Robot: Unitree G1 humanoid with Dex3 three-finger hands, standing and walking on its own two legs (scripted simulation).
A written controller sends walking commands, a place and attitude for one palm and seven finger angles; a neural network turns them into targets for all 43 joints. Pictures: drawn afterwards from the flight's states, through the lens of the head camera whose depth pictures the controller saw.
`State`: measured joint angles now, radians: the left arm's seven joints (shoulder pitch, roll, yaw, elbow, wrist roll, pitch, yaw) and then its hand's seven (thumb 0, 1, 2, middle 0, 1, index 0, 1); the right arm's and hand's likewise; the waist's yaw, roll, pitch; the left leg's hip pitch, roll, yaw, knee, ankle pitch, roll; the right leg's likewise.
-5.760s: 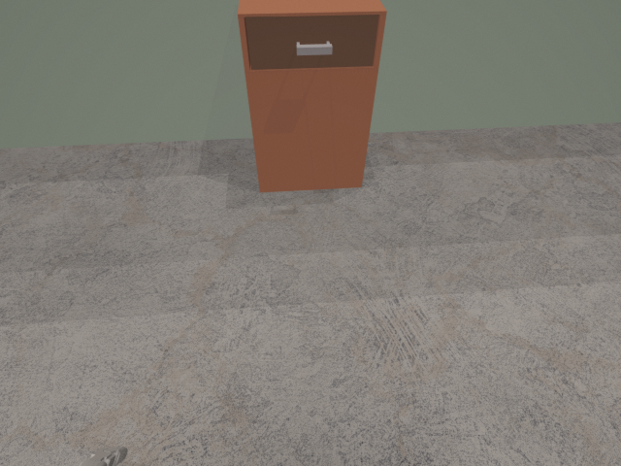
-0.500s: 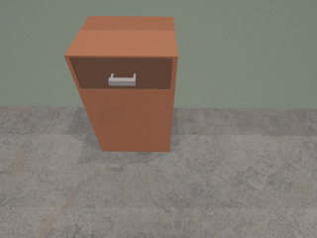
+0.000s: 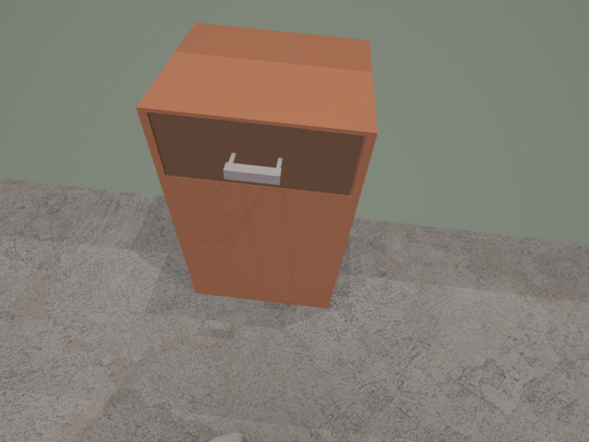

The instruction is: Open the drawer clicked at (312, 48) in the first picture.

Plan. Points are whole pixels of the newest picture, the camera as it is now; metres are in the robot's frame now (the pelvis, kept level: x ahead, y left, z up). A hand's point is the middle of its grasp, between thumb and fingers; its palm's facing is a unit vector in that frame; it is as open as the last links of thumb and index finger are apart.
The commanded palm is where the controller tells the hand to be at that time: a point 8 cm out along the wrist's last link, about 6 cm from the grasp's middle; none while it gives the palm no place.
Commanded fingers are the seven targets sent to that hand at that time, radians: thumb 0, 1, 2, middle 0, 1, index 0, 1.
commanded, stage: take the last steps up to it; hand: left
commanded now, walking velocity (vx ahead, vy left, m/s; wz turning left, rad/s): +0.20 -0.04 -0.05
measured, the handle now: (254, 166) +0.66 +0.15 -0.06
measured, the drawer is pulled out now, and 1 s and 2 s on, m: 0.00 0.00 0.00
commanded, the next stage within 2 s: come to a stop and stand still in 0.22 s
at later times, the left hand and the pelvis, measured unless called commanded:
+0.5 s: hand (214, 385) +0.22 +0.15 -0.15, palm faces -0.05 -0.97 -0.23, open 7.3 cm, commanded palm none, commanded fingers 0.00 0.90 0.90 -0.20 -0.30 -0.20 -0.30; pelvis +0.13 -0.02 +0.01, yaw -2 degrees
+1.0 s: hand out of the picture +0.12 +0.22 -0.16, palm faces +0.05 -0.98 -0.21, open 7.3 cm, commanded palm none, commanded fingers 0.00 0.90 0.90 -0.20 -0.30 -0.20 -0.30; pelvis +0.10 +0.02 +0.02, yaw -1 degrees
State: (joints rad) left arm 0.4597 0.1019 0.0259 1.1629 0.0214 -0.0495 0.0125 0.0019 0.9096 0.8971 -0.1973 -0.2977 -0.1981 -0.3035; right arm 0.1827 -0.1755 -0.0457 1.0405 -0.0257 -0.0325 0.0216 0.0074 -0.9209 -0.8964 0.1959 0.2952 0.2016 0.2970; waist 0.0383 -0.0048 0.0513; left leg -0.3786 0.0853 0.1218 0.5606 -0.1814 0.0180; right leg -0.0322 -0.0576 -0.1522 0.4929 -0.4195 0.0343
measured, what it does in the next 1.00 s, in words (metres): walks ahead: right foot, then left foot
